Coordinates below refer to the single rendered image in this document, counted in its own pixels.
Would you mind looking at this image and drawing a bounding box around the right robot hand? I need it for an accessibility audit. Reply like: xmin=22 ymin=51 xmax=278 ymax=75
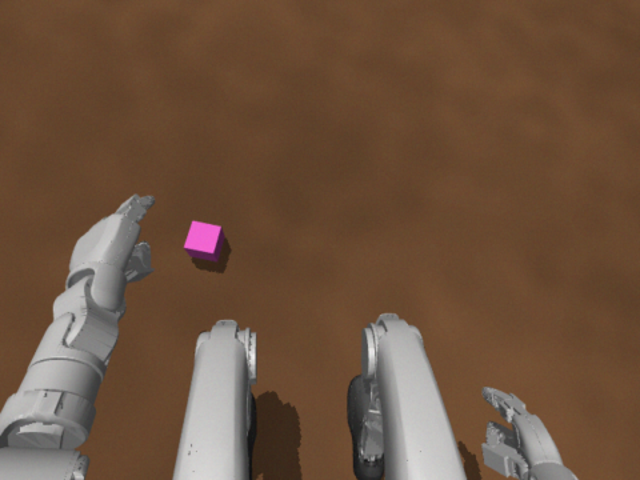
xmin=482 ymin=387 xmax=564 ymax=480

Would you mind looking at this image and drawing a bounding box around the right robot foot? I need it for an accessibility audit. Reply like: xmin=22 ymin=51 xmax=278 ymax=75
xmin=347 ymin=375 xmax=384 ymax=480

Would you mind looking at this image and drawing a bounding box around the cube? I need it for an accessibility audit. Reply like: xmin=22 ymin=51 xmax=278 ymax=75
xmin=184 ymin=221 xmax=225 ymax=262

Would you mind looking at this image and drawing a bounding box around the right robot arm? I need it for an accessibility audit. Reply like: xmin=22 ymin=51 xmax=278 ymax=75
xmin=528 ymin=462 xmax=578 ymax=480

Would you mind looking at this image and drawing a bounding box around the left robot hand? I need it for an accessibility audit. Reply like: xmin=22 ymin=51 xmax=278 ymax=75
xmin=69 ymin=194 xmax=155 ymax=283

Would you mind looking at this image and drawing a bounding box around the left robot arm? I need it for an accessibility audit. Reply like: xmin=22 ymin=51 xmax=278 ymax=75
xmin=0 ymin=262 xmax=127 ymax=480

